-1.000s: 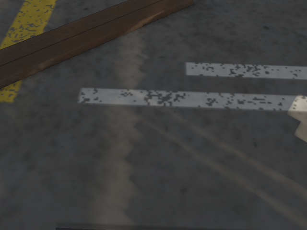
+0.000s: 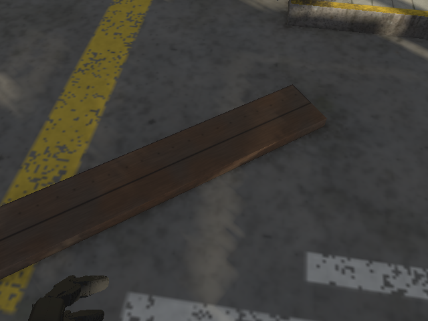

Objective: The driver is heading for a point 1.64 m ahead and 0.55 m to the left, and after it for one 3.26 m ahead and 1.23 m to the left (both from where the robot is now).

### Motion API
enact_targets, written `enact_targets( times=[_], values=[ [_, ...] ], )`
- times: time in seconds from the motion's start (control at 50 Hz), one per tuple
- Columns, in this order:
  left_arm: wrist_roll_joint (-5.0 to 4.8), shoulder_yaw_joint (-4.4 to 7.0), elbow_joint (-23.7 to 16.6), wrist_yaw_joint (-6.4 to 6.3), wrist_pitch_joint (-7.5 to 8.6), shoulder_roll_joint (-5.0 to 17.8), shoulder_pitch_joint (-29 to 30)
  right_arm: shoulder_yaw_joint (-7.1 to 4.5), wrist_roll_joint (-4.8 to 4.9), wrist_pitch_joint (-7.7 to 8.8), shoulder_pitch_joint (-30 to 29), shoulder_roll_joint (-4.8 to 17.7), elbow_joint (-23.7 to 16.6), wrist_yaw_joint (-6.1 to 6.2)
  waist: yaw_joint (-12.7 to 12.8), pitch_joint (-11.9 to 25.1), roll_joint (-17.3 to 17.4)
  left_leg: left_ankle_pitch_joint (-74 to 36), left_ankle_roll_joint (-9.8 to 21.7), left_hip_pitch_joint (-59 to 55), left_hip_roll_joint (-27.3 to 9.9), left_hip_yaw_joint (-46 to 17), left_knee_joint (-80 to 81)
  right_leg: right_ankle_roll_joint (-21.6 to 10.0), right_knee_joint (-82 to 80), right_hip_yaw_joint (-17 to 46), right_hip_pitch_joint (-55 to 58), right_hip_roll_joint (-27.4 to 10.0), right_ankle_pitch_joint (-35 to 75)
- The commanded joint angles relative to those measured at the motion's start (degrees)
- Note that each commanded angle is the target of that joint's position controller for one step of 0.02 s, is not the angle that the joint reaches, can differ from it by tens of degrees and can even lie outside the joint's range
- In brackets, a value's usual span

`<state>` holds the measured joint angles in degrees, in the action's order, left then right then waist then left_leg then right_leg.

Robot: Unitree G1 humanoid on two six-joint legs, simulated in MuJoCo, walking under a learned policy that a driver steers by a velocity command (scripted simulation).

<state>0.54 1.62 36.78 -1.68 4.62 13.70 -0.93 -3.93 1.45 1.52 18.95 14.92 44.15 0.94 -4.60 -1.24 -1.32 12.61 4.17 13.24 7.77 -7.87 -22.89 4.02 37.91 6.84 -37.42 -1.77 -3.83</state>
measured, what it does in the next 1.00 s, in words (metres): steps on the spot, turning left: right foot, then left foot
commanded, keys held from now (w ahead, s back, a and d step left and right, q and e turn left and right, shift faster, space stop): q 0.74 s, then no key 0.10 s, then w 0.04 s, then w+e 0.12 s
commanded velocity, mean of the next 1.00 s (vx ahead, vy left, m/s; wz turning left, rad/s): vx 0.07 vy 0.00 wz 0.50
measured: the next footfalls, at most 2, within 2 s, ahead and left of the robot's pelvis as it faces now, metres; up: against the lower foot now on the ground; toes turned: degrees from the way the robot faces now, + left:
right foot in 0.08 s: +0.21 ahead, -0.12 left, +0.00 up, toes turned +9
left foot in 0.50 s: +0.07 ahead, +0.12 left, +0.00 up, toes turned +20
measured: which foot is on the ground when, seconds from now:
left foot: down 0.00-0.08, up 0.10-0.48, down 0.50-1.00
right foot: up 0.00-0.06, down 0.08-0.50, up 0.52-0.98, down 1.00-1.00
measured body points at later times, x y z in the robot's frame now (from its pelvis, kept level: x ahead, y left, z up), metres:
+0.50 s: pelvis +0.06 +0.00 -0.02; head +0.07 +0.02 +0.43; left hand +0.12 +0.31 -0.12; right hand +0.29 -0.21 -0.10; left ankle +0.03 +0.11 -0.74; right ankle +0.18 -0.13 -0.74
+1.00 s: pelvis +0.07 +0.01 -0.01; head +0.07 +0.01 +0.44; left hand +0.06 +0.32 -0.11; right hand +0.33 -0.13 -0.10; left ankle +0.03 +0.11 -0.74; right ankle +0.10 -0.10 -0.74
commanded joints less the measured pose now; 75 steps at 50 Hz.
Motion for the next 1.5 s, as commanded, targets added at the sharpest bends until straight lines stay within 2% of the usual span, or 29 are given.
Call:
enact_targets(
  times=[0.02, 0.06, 0.08, 0.1, 0.12, 0.14, 0.18, 0.24, 0.32, 0.48, 0.5, 0.52, 0.54, 0.56, 0.62, 0.84, 0.98, 1.0, 1.02, 1.04, 1.08, 1.22, 1.3, 1.36, 1.38, 1.4, 1.42, 1.44, 1.5],
  values=[
    [-0.17, 2.20, -3.3, 0.18, 0.33, 6.1, -0.2, -2.40, 0.32, -0.24, -0.9, 8.3, -4.5, 1.07, 2.9, 8.1, 7.3, -24.7, 5.8, -1.7, -12.3, -12.6, -3.5, -0.3, -7.0, -1.2, 11.6, 4.3, 1.3],
    [0.35, 2.89, -2.2, 0.73, 1.18, 6.5, -3.7, -2.38, 0.08, -0.59, -3.8, 7.4, -6.5, 1.24, 5.7, 8.5, 7.4, -19.1, 3.9, -0.8, -10.2, -14.3, -9.7, -2.7, -14.4, -1.3, 18.5, 3.6, 6.2],
    [1.10, 3.60, -1.9, 0.37, 1.50, 8.7, -7.0, -1.76, -0.56, -0.41, -3.8, 4.8, -7.8, 1.05, 6.5, 11.6, 4.7, -12.0, 1.6, 3.4, -6.9, -12.0, -17.9, -5.6, -14.7, 2.1, 27.7, -3.0, 16.2],
    [1.74, 3.76, -2.6, -0.43, 1.18, 10.9, -10.1, -0.59, -1.84, -0.15, 0.5, 1.0, -8.3, 0.88, 5.1, 15.6, -6.9, 17.5, -1.7, 15.5, -0.6, -4.8, -31.7, -11.7, -10.3, 12.1, 41.5, -16.0, 43.1],
    [1.82, 3.98, -1.5, -0.25, 0.38, 10.9, -12.5, -0.38, -0.69, 0.07, 7.9, 4.1, -8.9, 0.33, 2.5, 23.1, -20.0, 30.1, -3.9, 23.2, -0.5, -1.6, -42.7, -21.5, -12.7, 28.8, 47.5, -27.8, 39.9],
    [0.65, 3.53, -2.8, -0.31, -0.18, 7.7, -9.8, -1.68, -0.63, -0.81, 7.5, 8.9, -7.0, 0.32, 3.2, 20.5, -11.9, 25.9, -6.4, 25.3, -4.5, -1.3, -49.3, -21.3, -14.2, 27.8, 43.7, -24.5, 26.5],
    [0.50, 2.40, -3.5, -0.61, -1.57, 4.8, -6.6, -2.52, -0.49, -3.44, 0.1, 9.7, -7.6, 0.76, 4.3, 12.6, -4.0, 18.2, -8.4, 26.4, -7.0, 1.4, -53.3, -16.8, -15.9, 15.1, 33.9, -17.0, 11.9],
    [1.42, 2.84, -3.1, -0.56, -2.88, 6.6, -2.8, -1.98, -0.35, -4.98, -0.8, 5.7, -8.9, 1.21, 2.7, 7.2, -6.7, 12.1, -8.8, 20.6, -7.7, 5.1, -49.3, -15.7, -20.3, 4.2, 21.8, -11.4, 7.4],
    [0.77, 3.52, -1.8, -0.98, -3.30, 7.9, -3.4, -1.08, -0.87, -4.66, -4.3, 3.8, -10.7, 0.88, 4.0, 9.1, -7.2, 10.1, -8.5, 17.3, -9.8, 6.8, -37.7, -17.5, -20.8, 0.1, 23.6, -13.4, 8.7],
    [-1.46, 4.57, 0.9, -0.83, -4.72, 9.7, -4.5, -2.37, -1.26, -5.21, -0.5, 6.1, -10.3, -1.15, 2.2, 8.6, -6.9, 1.9, -1.1, -1.2, -7.0, 12.1, -9.3, -11.1, -13.8, -6.4, 19.1, -13.8, -6.1],
    [-1.28, 4.23, 2.0, -0.57, -5.14, 7.4, -7.0, -3.20, -1.57, -5.11, 1.4, 8.5, -10.1, -0.83, 2.4, 5.7, 0.8, -2.3, 2.0, -5.4, -10.7, 3.8, -1.6, -5.9, -4.1, -11.2, 11.8, -10.1, -13.9],
    [1.26, 3.22, 0.0, -0.01, -5.23, 4.1, -8.5, -4.34, -1.40, -5.04, 0.4, 15.2, -12.2, 0.21, 5.4, 3.5, 20.3, -15.8, 9.4, -10.1, -26.3, -18.4, 1.9, 0.5, 15.3, -16.7, -4.6, -1.0, -32.5],
    [0.92, 4.28, -2.5, -0.70, -4.64, 7.1, -0.4, -4.42, -3.79, -3.77, 0.8, 16.7, -13.5, -0.20, 0.1, 4.6, 18.1, -11.3, 16.0, -1.7, -29.8, -25.1, 7.1, -0.2, 24.6, -5.8, -6.9, 1.6, -33.9],
    [-0.18, 4.87, -2.5, -1.15, -4.69, 8.7, 1.0, -3.88, -4.43, -2.60, -2.6, 15.0, -13.7, -0.34, 1.8, 2.6, 13.2, -4.9, 13.2, 0.4, -26.3, -20.5, 7.8, -1.4, 28.8, -3.3, -6.4, 0.5, -27.8],
    [0.77, 5.54, 0.6, -2.08, -5.48, 8.5, -4.2, -2.19, -1.49, -1.92, -10.7, 9.9, -14.9, 0.32, 5.8, 3.8, 9.4, -5.4, 6.7, 1.9, -19.5, -12.1, 5.2, -0.9, 30.8, -2.9, -3.5, 0.0, -15.7],
    [-0.77, 3.74, 0.2, -0.21, -4.13, 6.2, -2.6, -1.91, -2.01, -2.91, -6.6, 9.4, -13.9, 1.30, 2.6, 7.1, 10.6, -9.1, 8.7, -3.4, -17.9, -15.7, 1.7, 0.2, 9.8, -2.8, 6.8, 1.5, -16.7],
    [-1.38, 2.79, 2.9, 2.36, -1.73, 5.1, -9.2, -0.44, -1.87, -2.18, -5.6, 7.3, -11.6, 0.24, 4.5, 3.2, 8.5, 24.5, 5.6, 7.8, -13.9, -15.6, 2.6, -6.6, -12.0, -7.1, 27.0, 2.9, -14.5],
    [-1.01, 2.84, 3.6, 2.24, -1.22, 6.3, -12.8, 0.10, -2.10, -1.48, -7.1, 5.6, -12.1, 0.28, 5.6, 2.8, 5.1, 22.4, 3.4, 12.7, -11.9, -12.0, -4.3, -9.2, -14.0, -0.7, 31.3, -2.1, -16.9],
    [-0.50, 3.86, 4.6, 2.03, -0.88, 11.1, -16.7, 0.51, -2.22, -0.35, -8.4, 3.4, -13.8, 0.20, 5.4, 2.2, -5.3, 17.2, -0.9, 21.1, -4.3, 0.9, -17.0, -14.7, -19.5, 13.3, 34.7, -9.9, -26.8],
    [0.15, 4.99, 4.8, 2.38, -0.63, 14.5, -18.5, -0.44, -1.12, 1.24, -12.5, 6.8, -15.9, 0.26, 7.4, -2.7, -12.8, 18.2, -2.9, 29.9, -3.4, 5.5, -24.0, -21.0, -27.7, 30.6, 34.0, -18.6, -32.0],
    [-0.33, 4.07, 4.3, 1.61, -0.19, 11.3, -17.9, -1.57, 0.08, 3.13, -14.9, 8.9, -15.3, -0.19, 7.6, -5.7, -8.3, 14.3, -3.8, 35.6, -7.5, 2.3, -33.5, -20.9, -28.1, 29.6, 35.3, -17.4, -30.7],
    [-1.64, 3.76, 4.5, 0.24, -1.97, 9.6, -20.3, 0.06, -1.13, 5.14, -19.6, 1.4, -14.3, -2.36, 8.8, -1.3, -7.3, -2.2, -6.9, 19.2, -5.4, 7.9, -16.0, -15.4, -25.8, 10.3, 29.4, -5.6, -6.5],
    [-2.61, 4.77, 4.0, 0.41, -2.25, 12.3, -21.2, -1.20, 0.28, 5.30, -19.1, 4.7, -14.4, -2.61, 7.5, -0.4, -8.4, -3.9, -7.0, 8.1, -5.0, 6.3, -7.2, -14.9, -23.3, 15.2, 25.5, -7.6, -9.3],
    [-2.29, 4.15, 2.7, 0.71, -1.85, 9.4, -18.8, -3.13, 0.22, 5.49, -8.7, 8.3, -12.3, -1.38, 1.1, 4.3, -6.8, -4.1, -3.5, -10.0, -7.8, 4.9, -1.5, -10.8, -12.4, 14.3, 20.0, -3.8, -4.1],
    [-1.07, 2.85, 1.3, 1.01, -1.55, 5.1, -17.9, -4.06, -0.71, 5.39, 1.4, 11.9, -11.2, -0.54, -3.1, 12.6, 0.7, 1.3, 0.2, -24.0, -18.4, -5.1, -1.0, -8.3, 5.0, 8.8, 13.1, 0.1, -10.6],
    [-2.74, 1.97, -1.2, 0.39, -0.66, 2.1, -22.4, -4.70, -2.57, 4.71, 5.5, 16.3, -9.5, -1.05, -0.7, 17.8, 21.5, 16.8, 7.6, -33.5, -30.8, -30.8, 6.3, -5.8, 21.9, 2.5, -3.0, 5.9, -29.9],
    [-3.89, 3.20, 0.4, 0.20, -0.61, 7.6, -23.7, -3.74, -2.42, 4.78, 3.6, 11.9, -9.5, -1.37, 0.1, 12.4, 17.7, 25.3, 9.1, -28.6, -31.8, -35.4, 8.8, -5.2, 31.7, 3.3, -8.7, 1.5, -27.7],
    [-3.50, 3.80, 0.4, 0.54, -0.84, 9.8, -19.6, -2.71, -1.63, 4.67, 1.2, 8.4, -9.6, -1.16, -0.2, 5.6, 12.3, 20.7, 7.7, -23.0, -29.5, -26.3, 8.5, -5.4, 34.2, 2.1, -10.8, -0.6, -22.2],
    [-2.10, 3.86, 0.5, 1.33, -1.50, 8.0, -15.7, -1.56, -2.62, 4.69, -3.9, 5.0, -8.3, -1.13, 2.6, 0.1, 8.1, 1.2, 5.4, -11.3, -22.8, -8.8, 11.5, -4.9, 31.4, 0.7, -6.0, -4.6, -12.8]
  ],
)
Keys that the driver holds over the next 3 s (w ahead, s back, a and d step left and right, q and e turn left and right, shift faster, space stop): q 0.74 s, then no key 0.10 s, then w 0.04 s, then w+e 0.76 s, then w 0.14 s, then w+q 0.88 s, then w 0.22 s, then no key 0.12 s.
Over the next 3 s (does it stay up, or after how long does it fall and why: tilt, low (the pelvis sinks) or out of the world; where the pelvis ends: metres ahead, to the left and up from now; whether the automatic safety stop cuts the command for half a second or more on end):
stays up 1.00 0.25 0.04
